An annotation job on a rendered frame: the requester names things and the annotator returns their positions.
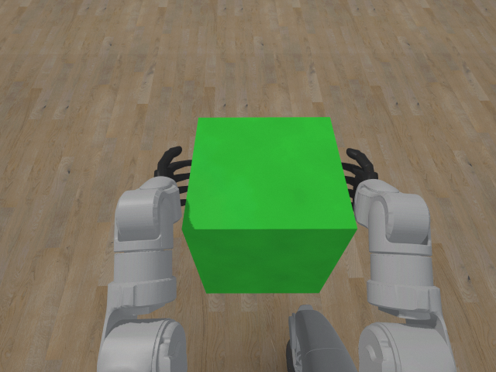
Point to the left robot upper arm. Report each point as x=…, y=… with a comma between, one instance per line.
x=144, y=345

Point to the left robot forearm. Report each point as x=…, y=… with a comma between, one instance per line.
x=143, y=280

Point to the right robot thigh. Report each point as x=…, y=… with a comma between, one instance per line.
x=321, y=348

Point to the right robot hand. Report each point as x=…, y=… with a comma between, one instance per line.
x=362, y=174

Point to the right robot shin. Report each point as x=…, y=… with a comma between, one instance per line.
x=297, y=356

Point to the right robot forearm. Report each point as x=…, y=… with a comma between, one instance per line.
x=401, y=280

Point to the left robot hand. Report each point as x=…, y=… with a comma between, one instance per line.
x=165, y=169

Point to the right robot upper arm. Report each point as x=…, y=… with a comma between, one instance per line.
x=400, y=347

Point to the carton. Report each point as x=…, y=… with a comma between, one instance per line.
x=267, y=209

